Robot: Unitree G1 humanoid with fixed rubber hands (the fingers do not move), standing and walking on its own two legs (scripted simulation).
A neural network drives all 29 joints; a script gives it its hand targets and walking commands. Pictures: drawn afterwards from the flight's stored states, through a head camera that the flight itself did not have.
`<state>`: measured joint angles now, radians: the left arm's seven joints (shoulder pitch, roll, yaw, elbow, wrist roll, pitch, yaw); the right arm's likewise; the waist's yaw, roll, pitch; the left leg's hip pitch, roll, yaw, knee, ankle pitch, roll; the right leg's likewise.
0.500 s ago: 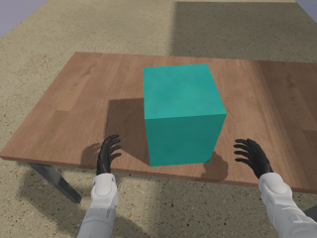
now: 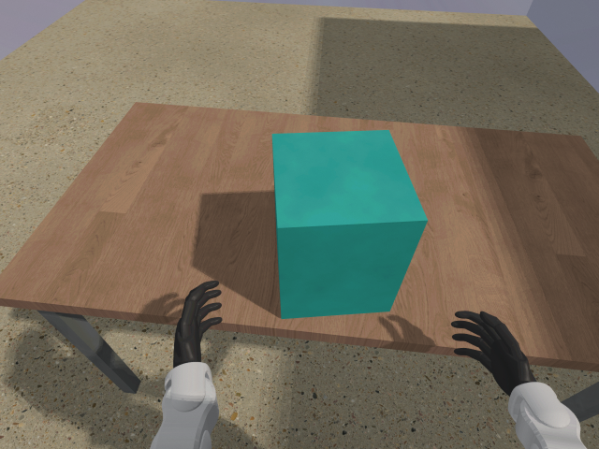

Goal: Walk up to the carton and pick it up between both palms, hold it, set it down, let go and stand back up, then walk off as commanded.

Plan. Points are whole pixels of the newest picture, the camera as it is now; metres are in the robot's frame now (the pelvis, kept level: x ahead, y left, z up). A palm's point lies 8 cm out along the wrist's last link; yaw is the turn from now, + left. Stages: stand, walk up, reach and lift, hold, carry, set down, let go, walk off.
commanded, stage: set down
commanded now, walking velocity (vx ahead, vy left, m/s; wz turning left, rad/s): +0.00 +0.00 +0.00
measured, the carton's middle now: (333, 226) +0.47 +0.03 -0.01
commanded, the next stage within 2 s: let go in 1.84 s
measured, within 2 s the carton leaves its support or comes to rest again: neither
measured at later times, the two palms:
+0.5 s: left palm (194, 367) +0.20 +0.19 -0.01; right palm (519, 404) +0.22 -0.23 -0.03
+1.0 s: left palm (193, 369) +0.21 +0.19 -0.02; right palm (511, 399) +0.23 -0.23 -0.03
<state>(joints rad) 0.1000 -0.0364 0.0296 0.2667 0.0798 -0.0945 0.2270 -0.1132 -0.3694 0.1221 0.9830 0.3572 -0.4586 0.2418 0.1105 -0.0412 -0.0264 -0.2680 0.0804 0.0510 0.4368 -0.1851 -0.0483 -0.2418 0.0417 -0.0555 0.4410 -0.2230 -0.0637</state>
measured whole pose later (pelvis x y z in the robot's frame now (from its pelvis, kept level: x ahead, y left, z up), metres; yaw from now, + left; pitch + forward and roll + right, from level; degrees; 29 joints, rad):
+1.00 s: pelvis +0.02 +0.01 +0.00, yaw +0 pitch -2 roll +0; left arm 0.22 -0.02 0.00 0.24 0.08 0.02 0.16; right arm 0.11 -0.37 0.11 0.76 0.35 -0.35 0.17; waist 0.10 -0.04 0.02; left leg -0.17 0.07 0.05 0.44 -0.23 -0.05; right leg -0.13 0.04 -0.05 0.41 -0.25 -0.05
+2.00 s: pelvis +0.02 +0.02 +0.00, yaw +1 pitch -4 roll -1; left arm 0.23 0.10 0.00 0.30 0.08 0.15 0.04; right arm 0.14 -0.27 0.07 0.74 0.14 -0.24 0.05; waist 0.08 -0.03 0.07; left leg -0.13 0.06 0.05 0.42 -0.23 -0.03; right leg -0.07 0.02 -0.05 0.36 -0.23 -0.03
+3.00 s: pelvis +0.03 +0.02 +0.00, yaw +1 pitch -1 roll +0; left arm 0.23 0.29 0.01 0.83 0.08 -0.05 -0.01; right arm 0.14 -0.34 0.04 0.74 0.02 -0.04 0.01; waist 0.08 0.02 -0.02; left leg -0.17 0.05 0.05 0.42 -0.23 -0.02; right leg -0.14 0.01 -0.05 0.41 -0.26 -0.02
